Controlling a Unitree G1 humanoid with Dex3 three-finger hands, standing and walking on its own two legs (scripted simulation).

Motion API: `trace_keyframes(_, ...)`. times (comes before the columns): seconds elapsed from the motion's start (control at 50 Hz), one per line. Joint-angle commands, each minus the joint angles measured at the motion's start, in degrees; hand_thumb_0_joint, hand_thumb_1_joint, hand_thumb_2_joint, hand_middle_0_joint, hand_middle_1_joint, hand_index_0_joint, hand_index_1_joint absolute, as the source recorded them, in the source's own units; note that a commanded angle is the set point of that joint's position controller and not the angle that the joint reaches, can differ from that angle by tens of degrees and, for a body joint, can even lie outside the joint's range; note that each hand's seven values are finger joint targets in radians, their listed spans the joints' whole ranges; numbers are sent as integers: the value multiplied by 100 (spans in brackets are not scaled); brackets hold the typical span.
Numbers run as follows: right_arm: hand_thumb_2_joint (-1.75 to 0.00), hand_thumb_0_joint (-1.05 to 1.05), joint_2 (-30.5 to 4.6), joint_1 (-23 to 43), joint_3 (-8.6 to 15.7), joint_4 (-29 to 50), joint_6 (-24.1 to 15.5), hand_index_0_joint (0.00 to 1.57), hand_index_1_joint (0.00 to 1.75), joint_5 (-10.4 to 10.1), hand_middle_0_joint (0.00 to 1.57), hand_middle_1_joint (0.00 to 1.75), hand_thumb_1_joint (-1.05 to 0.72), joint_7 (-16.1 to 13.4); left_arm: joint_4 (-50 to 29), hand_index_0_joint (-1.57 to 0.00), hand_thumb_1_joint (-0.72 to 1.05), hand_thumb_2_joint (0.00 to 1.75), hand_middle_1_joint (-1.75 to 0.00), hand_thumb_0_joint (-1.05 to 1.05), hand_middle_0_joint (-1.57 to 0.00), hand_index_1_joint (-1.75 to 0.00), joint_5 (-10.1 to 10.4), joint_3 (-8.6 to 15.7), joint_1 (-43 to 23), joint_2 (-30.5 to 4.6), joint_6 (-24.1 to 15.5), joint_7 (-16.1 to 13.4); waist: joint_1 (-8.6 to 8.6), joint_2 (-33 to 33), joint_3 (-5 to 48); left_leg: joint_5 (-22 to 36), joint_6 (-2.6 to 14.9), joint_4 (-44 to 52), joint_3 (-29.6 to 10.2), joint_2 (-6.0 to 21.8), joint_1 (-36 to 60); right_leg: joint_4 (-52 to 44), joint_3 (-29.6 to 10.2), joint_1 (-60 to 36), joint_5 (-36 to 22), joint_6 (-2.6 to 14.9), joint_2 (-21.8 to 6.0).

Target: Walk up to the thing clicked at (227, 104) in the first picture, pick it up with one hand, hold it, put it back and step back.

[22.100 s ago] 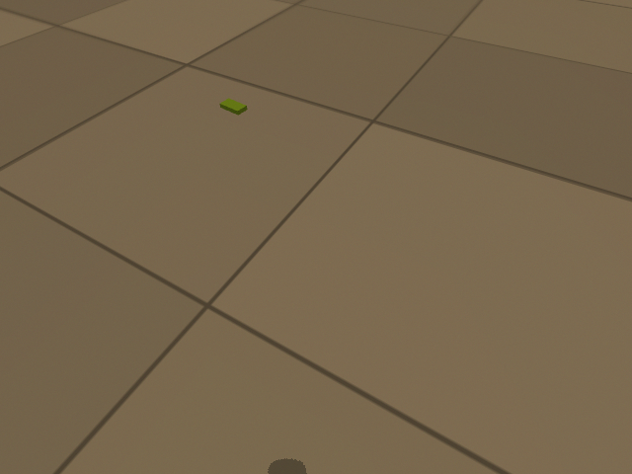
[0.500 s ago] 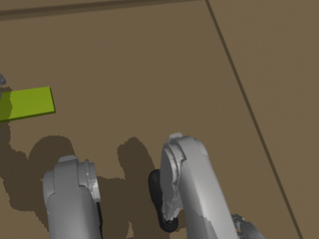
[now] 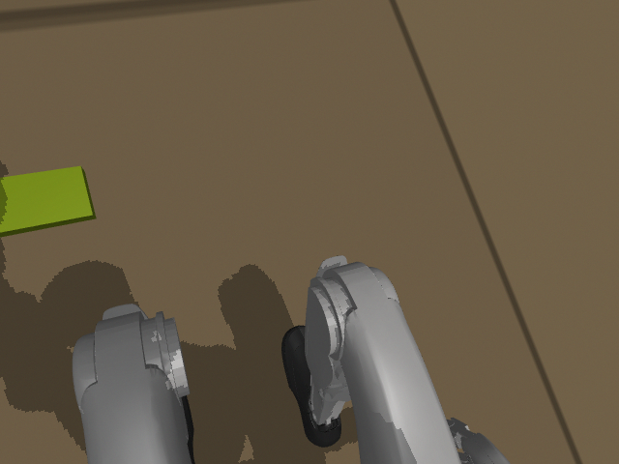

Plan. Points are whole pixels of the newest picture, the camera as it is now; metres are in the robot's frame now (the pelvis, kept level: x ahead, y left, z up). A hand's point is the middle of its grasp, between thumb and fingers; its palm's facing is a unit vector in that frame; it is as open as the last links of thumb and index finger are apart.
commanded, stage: rise first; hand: left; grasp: from above
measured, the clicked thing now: (31, 202) +0.49 +0.29 -0.31
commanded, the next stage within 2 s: approach in 0.44 s
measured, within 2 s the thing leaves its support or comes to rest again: neither
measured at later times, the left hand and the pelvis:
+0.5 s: hand out of the picture +0.44 +0.33 -0.18, palm faces -0.46 -0.07 -0.88, open 14.1 cm; pelvis +0.00 +0.00 +0.00, yaw +0 degrees
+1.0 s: hand (39, 165) +0.50 +0.25 -0.19, palm faces -0.41 -0.05 -0.91, open 14.1 cm; pelvis +0.00 +0.00 +0.00, yaw -1 degrees
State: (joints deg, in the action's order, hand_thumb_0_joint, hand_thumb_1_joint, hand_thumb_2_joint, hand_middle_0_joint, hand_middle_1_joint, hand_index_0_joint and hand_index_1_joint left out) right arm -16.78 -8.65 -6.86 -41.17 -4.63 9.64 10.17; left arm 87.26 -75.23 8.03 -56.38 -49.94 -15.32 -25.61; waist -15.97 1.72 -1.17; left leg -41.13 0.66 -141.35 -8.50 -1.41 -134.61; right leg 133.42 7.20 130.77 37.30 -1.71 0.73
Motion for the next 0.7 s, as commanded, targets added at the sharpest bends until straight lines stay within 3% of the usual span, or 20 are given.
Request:
trace_keyframes(0.0, -90, 0, -1621, -1276, 511, -22, 15, 20, 30, -20, 20, 30, -90, -38, -795, -7, -56, 103, -100, 0, -8, -101, 147, 77, -1590, -1388, -15, -174, -113, -2306, 3975, 1454, 22, 1658, 277, 31, 3308, -1017, 385, -1790, -1330, 358, 144)
trace_keyframes(0.06, -90, 0, -1608, -1264, 496, -14, 36, 20, 30, -53, 20, 30, -90, -37, -798, -7, -56, 103, -100, 0, -8, -101, 87, 99, -1631, -1488, -26, -193, -84, -2329, 3985, 1358, 40, 1672, 316, 10, 3206, -1071, 362, -1863, -1287, 367, 156)
trace_keyframes(0.12, -90, 0, -1547, -1294, 470, -40, 41, 20, 30, -36, 20, 30, -90, -29, -705, -6, -56, 103, -101, 0, -7, -102, 86, -44, -1618, -1286, -30, -177, -156, -2100, 3943, 1376, 93, 1563, 409, 0, 3049, -1176, 331, -2010, -1347, 355, 194)
trace_keyframes(0.32, -90, 0, -1562, -1224, 451, 29, -3, 20, 30, -47, 20, 30, -90, -60, -679, -7, -56, 102, -101, 0, -8, -102, 81, 55, -1627, -1489, -18, -216, -49, -2129, 3909, 1095, 103, 1652, 442, -12, 2935, -1236, 305, -1995, -1091, 360, 178)
trace_keyframes(0.44, -90, 0, -1583, -1239, 452, 19, -36, 20, 30, -55, 20, 30, -90, -52, -512, -8, -55, 102, -100, 0, -9, -101, 77, -78, -1649, -1310, 10, -168, -169, -2082, 3727, 1009, 81, 1722, 353, -3, 3007, -1192, 335, -1744, -1004, 369, 169)
trace_keyframes(0.5, -90, 0, -1592, -1257, 452, 22, -54, 20, 30, -59, 20, 30, -90, -56, -584, -9, -53, 101, -99, 0, -10, -100, 121, -59, -1645, -1331, 4, -163, -138, -2101, 3822, 1137, 77, 1683, 350, 2, 3055, -1165, 345, -1793, -1106, 363, 165)
trace_keyframes(0.52, -90, 0, -1596, -1255, 447, 17, -50, 20, 30, -59, 20, 30, -90, -60, -664, -5, -61, 109, -96, 0, -9, -101, 91, -24, -1661, -1420, -6, -169, -93, -2166, 3909, 1179, 71, 1689, 365, -4, 3099, -1169, 336, -1850, -1135, 364, 166)
trace_keyframes(0.54, -90, 0, -1579, -1285, 442, 8, -53, 20, 30, -60, 20, 30, -90, -51, -620, -6, -57, 103, -104, 0, -7, -104, 77, 4, -1572, -1462, 2, -167, -75, -2205, 3943, 1242, 73, 1668, 401, -8, 3102, -1165, 325, -1936, -1192, 360, 174)
trace_keyframes(0.6, -90, 0, -1552, -1313, 469, -3, -68, 20, 30, -48, 20, 30, -90, -48, -818, -6, -57, 103, -104, 0, -7, -105, 140, -72, -1818, -1303, -20, -160, -156, -2129, 4031, 1210, 86, 1619, 424, 4, 3068, -1210, 316, -1944, -1192, 378, 183)
trace_keyframes(0.68, -89, 0, -1555, -1454, 454, -103, -111, 20, 30, -22, 20, 30, -90, -52, -887, -7, -57, 102, -105, 0, -7, -105, 114, -426, -2356, -809, -18, -204, -451, -2281, 3897, 1133, 71, 1591, 393, 44, 3124, -1239, 364, -1774, -1187, 372, 210)
